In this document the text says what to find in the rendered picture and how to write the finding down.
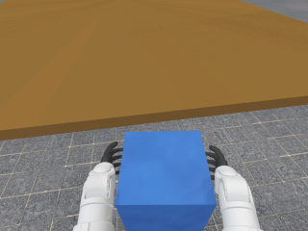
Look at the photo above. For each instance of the robot right forearm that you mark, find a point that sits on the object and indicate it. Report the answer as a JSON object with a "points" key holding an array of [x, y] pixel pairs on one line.
{"points": [[236, 202]]}

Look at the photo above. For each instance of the robot right hand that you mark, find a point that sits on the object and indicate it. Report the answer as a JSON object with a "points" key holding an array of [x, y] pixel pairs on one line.
{"points": [[219, 159]]}

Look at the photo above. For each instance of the robot left forearm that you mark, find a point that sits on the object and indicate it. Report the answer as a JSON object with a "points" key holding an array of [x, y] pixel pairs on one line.
{"points": [[97, 200]]}

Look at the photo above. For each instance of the carton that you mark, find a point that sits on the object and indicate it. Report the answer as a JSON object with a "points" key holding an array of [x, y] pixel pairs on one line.
{"points": [[164, 182]]}

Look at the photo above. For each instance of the robot left hand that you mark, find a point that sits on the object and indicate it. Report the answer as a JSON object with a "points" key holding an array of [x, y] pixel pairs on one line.
{"points": [[108, 155]]}

